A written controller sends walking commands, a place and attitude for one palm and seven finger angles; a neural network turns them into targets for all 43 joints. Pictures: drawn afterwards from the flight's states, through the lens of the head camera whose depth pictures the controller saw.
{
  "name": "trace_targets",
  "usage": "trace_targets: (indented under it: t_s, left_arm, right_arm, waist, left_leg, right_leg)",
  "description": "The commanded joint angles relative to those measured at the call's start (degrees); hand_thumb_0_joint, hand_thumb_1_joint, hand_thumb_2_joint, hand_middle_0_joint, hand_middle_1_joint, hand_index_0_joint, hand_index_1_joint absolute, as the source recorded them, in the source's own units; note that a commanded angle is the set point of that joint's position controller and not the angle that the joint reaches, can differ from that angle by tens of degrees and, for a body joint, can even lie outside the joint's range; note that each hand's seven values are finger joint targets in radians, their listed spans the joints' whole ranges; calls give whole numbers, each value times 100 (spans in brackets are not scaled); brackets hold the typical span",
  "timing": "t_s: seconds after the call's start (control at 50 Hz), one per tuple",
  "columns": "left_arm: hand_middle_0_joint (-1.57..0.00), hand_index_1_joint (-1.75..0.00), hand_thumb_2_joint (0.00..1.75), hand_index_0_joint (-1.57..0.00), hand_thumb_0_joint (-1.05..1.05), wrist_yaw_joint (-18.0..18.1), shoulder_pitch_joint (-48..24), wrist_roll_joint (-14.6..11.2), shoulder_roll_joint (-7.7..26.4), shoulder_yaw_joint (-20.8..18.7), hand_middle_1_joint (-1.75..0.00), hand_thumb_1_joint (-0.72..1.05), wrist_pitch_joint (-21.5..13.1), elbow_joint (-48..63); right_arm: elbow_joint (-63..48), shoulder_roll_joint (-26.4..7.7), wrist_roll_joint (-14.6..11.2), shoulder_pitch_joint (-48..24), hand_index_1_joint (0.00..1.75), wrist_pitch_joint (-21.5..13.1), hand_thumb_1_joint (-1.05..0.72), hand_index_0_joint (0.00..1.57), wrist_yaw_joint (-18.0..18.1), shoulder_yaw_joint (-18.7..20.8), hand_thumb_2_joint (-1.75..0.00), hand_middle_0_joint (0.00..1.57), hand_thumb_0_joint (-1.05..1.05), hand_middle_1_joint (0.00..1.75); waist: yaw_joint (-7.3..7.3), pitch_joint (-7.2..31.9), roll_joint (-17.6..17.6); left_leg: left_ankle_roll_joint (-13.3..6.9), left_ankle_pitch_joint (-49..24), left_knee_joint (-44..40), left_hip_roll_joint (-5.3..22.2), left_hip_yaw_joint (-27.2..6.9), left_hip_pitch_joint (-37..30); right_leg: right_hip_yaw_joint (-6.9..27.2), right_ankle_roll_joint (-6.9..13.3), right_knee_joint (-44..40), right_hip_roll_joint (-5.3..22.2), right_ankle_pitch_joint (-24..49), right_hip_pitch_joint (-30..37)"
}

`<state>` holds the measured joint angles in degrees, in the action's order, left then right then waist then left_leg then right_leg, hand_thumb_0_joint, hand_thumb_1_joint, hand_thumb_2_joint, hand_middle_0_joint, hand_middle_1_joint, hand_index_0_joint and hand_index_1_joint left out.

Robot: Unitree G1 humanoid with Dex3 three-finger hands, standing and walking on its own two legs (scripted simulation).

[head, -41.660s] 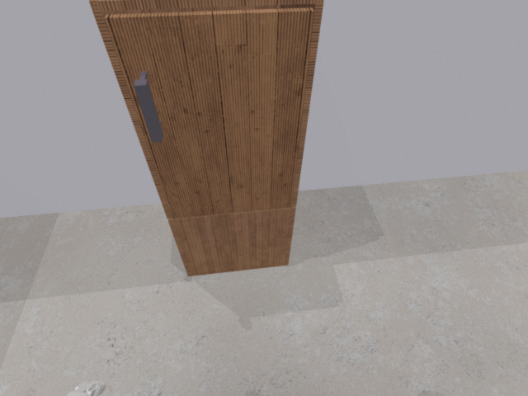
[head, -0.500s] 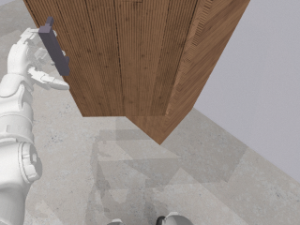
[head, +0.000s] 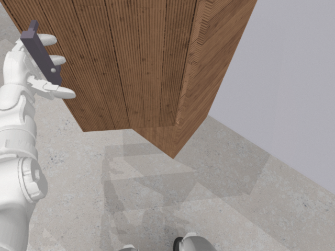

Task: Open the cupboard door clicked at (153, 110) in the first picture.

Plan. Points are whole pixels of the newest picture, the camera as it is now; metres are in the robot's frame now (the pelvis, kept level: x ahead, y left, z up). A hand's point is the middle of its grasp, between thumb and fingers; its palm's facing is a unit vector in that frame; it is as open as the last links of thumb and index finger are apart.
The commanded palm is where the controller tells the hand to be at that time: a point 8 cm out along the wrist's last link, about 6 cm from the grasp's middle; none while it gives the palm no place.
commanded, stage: slide the fingers in behind the handle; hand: left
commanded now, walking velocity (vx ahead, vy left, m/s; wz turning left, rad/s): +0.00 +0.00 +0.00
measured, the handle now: (45, 55) +0.55 +0.25 +0.11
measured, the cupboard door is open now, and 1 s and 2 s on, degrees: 44 44 76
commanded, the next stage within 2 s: close the thumb around the handle in 0.18 s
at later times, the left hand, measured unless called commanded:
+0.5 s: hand (53, 69) +0.50 +0.22 +0.11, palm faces +0.03 -1.00 -0.01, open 12.6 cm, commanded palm +0.48 +0.27 +0.11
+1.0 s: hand (55, 69) +0.51 +0.22 +0.11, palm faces +0.03 -1.00 +0.00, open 5.5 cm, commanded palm +0.48 +0.27 +0.11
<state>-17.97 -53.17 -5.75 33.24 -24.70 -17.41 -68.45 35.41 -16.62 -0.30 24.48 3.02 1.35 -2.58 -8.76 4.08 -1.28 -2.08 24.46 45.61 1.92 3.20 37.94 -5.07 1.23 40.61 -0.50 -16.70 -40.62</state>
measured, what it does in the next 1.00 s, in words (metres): stands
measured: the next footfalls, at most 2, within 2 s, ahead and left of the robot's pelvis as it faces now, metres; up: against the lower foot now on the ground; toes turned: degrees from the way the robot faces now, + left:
none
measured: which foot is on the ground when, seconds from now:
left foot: down 0.00-1.00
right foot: down 0.00-1.00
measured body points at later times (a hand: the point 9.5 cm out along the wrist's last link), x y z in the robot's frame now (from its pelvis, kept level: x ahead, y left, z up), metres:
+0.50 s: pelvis +0.00 +0.00 +0.00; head +0.11 +0.02 +0.44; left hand +0.50 +0.28 +0.12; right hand +0.00 -0.27 -0.11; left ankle -0.03 +0.09 -0.71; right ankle +0.02 -0.11 -0.71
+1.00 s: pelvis +0.01 +0.01 +0.00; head +0.11 +0.02 +0.44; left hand +0.50 +0.27 +0.11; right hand +0.01 -0.26 -0.11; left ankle -0.03 +0.09 -0.71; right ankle +0.02 -0.11 -0.71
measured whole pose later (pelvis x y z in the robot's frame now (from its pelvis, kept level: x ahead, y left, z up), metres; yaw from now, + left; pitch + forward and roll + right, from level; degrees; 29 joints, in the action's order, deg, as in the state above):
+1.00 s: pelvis +0.01 +0.01 +0.00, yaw +0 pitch +17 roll -2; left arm -17.9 -52.1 -6.1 32.0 -24.8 -17.8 -67.3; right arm 35.4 -16.3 0.1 24.4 3.3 1.1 -2.5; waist -8.5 4.7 -1.5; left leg -2.4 25.1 45.6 1.9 3.4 37.8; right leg -4.7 0.8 40.3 -0.6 -17.0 -40.5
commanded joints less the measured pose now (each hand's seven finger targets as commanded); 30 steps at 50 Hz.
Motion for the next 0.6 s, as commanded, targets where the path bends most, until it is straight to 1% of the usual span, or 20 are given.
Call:
trace_targets:
  t_s: [0.0, 0.02, 0.04, 0.06, 0.08, 0.1, 0.12, 0.14, 0.18, 0.22, 0.26, 0.28, 0.3, 0.34, 0.4, 0.46, 0.5, 0.52, 0.54, 0.58]
  left_arm:
    - [-30, -120, 30, -30, 0, 1, -2597, -126, 1572, -88, -120, -50, -391, 1173]
    - [-30, -120, 30, -30, 0, -6, -2730, -178, 1509, -51, -120, -50, -446, 1313]
    - [-30, -120, 30, -30, 0, -11, -2784, -187, 1546, -116, -120, -50, -476, 1429]
    - [-30, -120, 30, -30, 0, -9, -2560, -184, 1648, -230, -120, -50, -453, 1269]
    - [-30, -120, 30, -30, 0, -16, -2556, -171, 1648, -194, -120, -50, -446, 1266]
    - [-30, -120, 30, -30, 0, -18, -2545, -150, 1538, -109, -120, -50, -448, 1353]
    - [-30, -120, 30, -30, 0, -14, -2526, -179, 1408, -38, -120, -50, -454, 1337]
    - [-30, -120, 30, -30, 0, -1, -2493, -168, 1533, -119, -120, -50, -444, 1328]
    - [-30, -120, 30, -30, 0, 10, -2516, -176, 1409, -17, -120, -50, -398, 1276]
    - [-30, -120, 30, -30, 0, 23, -2528, -153, 1717, -228, -120, -50, -388, 1208]
    - [-30, -120, 30, -30, 0, 14, -2621, -110, 1483, -6, -120, -50, -357, 1135]
    - [-30, -121, 32, -30, 0, 15, -2783, -122, 1419, 59, -121, -44, -371, 1222]
    - [-31, -121, 35, -31, 0, 25, -2696, -141, 1541, -83, -121, -39, -374, 1158]
    - [-32, -122, 40, -32, 0, 11, -2766, -142, 1709, -175, -122, -28, -397, 1163]
    - [-33, -124, 47, -33, 0, -44, -2685, -140, 1486, -22, -124, -11, -403, 1267]
    - [-34, -126, 54, -34, 0, -29, -2645, -199, 1564, -130, -126, 6, -389, 1227]
    - [-35, -127, 59, -35, 0, -35, -2521, -184, 1530, -100, -127, 17, -317, 1028]
    - [-35, -128, 61, -35, 0, -22, -2667, -159, 1683, -161, -128, 23, -349, 1143]
    - [-36, -128, 64, -36, 0, -13, -2828, -137, 1685, -135, -128, 28, -365, 1254]
    - [-36, -130, 68, -36, 0, -4, -2681, -118, 1643, -124, -130, 40, -406, 1313]
  right_arm:
    - [-303, -995, -11, 869, 30, -137, -90, 20, 96, 349, -90, 20, 0, 30]
    - [-313, -992, -4, 868, 30, -150, -90, 20, 103, 348, -90, 20, 0, 30]
    - [-288, -997, 11, 887, 30, -156, -90, 20, 97, 369, -90, 20, 0, 30]
    - [-287, -1002, 7, 901, 30, -152, -90, 20, 102, 369, -90, 20, 0, 30]
    - [-279, -997, 0, 886, 30, -147, -90, 20, 100, 362, -90, 20, 0, 30]
    - [-304, -987, 1, 876, 30, -145, -90, 20, 89, 367, -90, 20, 0, 30]
    - [-306, -977, 8, 891, 30, -142, -90, 20, 77, 370, -90, 20, 0, 30]
    - [-282, -994, 2, 888, 30, -130, -90, 20, 79, 372, -90, 20, 0, 30]
    - [-295, -990, -4, 866, 30, -121, -90, 20, 73, 363, -90, 20, 0, 30]
    - [-296, -1027, 1, 887, 30, -108, -90, 20, 100, 363, -90, 20, 0, 30]
    - [-283, -993, -5, 874, 30, -120, -90, 20, 104, 348, -90, 20, 0, 30]
    - [-260, -999, 1, 888, 30, -134, -90, 20, 97, 350, -90, 20, 0, 30]
    - [-253, -1016, 9, 925, 30, -139, -90, 20, 103, 364, -90, 20, 0, 30]
    - [-252, -1027, 13, 946, 30, -140, -90, 20, 111, 354, -90, 20, 0, 30]
    - [-273, -992, 14, 918, 30, -148, -90, 20, 90, 357, -90, 20, 0, 30]
    - [-272, -1008, 20, 941, 30, -128, -90, 20, 83, 358, -90, 20, 0, 30]
    - [-278, -1013, 9, 929, 30, -115, -90, 20, 81, 348, -90, 20, 0, 30]
    - [-292, -1031, 11, 924, 30, -111, -90, 20, 100, 344, -90, 20, 0, 30]
    - [-279, -1014, 18, 910, 30, -111, -90, 20, 94, 344, -90, 20, 0, 30]
    - [-297, -994, 20, 929, 30, -120, -90, 20, 88, 361, -90, 20, 0, 30]
  waist:
    - [-56, 2363, -460]
    - [-77, 2439, -560]
    - [-45, 2716, -676]
    - [12, 2688, -561]
    - [-5, 2591, -580]
    - [7, 2596, -696]
    - [-23, 2539, -661]
    - [0, 2509, -591]
    - [-50, 2385, -529]
    - [-25, 2346, -446]
    - [-83, 2269, -626]
    - [-138, 2285, -620]
    - [-96, 2362, -454]
    - [-95, 2534, -490]
    - [-69, 2619, -727]
    - [-73, 2562, -529]
    - [-96, 2326, -385]
    - [-91, 2340, -511]
    - [-102, 2484, -706]
    - [-50, 2595, -696]
  left_leg:
    - [38, -2217, -503, -67, -471, -982]
    - [33, -2335, -486, -66, -489, -1111]
    - [54, -2440, -463, -61, -481, -1249]
    - [56, -2488, -450, -58, -473, -1182]
    - [64, -2484, -468, -52, -477, -1154]
    - [70, -2547, -475, -57, -473, -1208]
    - [60, -2637, -459, -48, -482, -1275]
    - [62, -2609, -456, -36, -492, -1238]
    - [45, -2447, -493, -51, -449, -1105]
    - [22, -2292, -491, -61, -449, -963]
    - [48, -2270, -511, -58, -476, -1028]
    - [49, -2253, -506, -51, -489, -1100]
    - [43, -2280, -492, -44, -501, -1089]
    - [47, -2387, -454, -53, -503, -1078]
    - [81, -2655, -423, -45, -503, -1263]
    - [69, -2661, -421, -33, -509, -1189]
    - [42, -2470, -442, -37, -475, -996]
    - [45, -2484, -425, -46, -494, -999]
    - [57, -2488, -426, -48, -486, -1101]
    - [76, -2666, -401, -43, -514, -1227]
  right_leg:
    - [377, 3, -155, -151, 1797, 1540]
    - [374, 17, -143, -155, 1851, 1509]
    - [389, 4, -129, -152, 1923, 1558]
    - [383, 11, -119, -154, 1969, 1600]
    - [372, 6, -120, -152, 1962, 1575]
    - [366, 11, -120, -149, 1955, 1524]
    - [351, 21, -125, -164, 1991, 1472]
    - [357, 11, -126, -166, 1972, 1463]
    - [375, -8, -167, -157, 1940, 1500]
    - [384, 12, -154, -155, 1879, 1574]
    - [367, 5, -163, -146, 1775, 1390]
    - [360, -2, -173, -148, 1733, 1327]
    - [361, 1, -165, -158, 1765, 1404]
    - [386, -7, -127, -154, 1880, 1482]
    - [361, 11, -92, -154, 2001, 1420]
    - [355, -6, -98, -169, 2043, 1456]
    - [355, -8, -133, -167, 1973, 1441]
    - [359, 10, -100, -159, 1955, 1431]
    - [384, -4, -106, -155, 1948, 1408]
    - [364, 6, -80, -163, 2013, 1425]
